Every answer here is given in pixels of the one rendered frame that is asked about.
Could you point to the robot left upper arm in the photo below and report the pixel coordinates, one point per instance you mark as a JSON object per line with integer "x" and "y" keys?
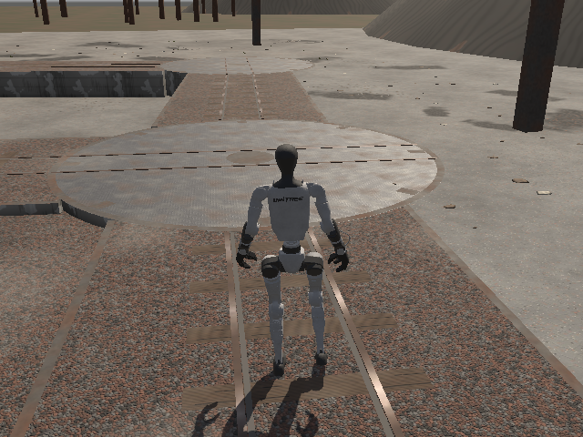
{"x": 259, "y": 194}

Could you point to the robot left hand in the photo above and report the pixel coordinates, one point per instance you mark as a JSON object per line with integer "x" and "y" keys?
{"x": 249, "y": 255}

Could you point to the robot right forearm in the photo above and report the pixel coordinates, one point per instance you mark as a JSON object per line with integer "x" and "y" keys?
{"x": 336, "y": 240}

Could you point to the humanoid robot head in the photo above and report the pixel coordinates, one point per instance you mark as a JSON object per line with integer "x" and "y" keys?
{"x": 286, "y": 156}

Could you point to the robot right hand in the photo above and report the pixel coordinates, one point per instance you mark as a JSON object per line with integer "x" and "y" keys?
{"x": 339, "y": 258}

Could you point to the robot right upper arm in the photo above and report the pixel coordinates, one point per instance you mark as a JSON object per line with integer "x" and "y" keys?
{"x": 317, "y": 191}

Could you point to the robot right thigh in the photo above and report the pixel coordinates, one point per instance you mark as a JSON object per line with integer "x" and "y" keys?
{"x": 313, "y": 264}

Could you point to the robot left forearm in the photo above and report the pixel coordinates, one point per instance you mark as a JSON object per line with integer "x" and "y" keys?
{"x": 245, "y": 241}

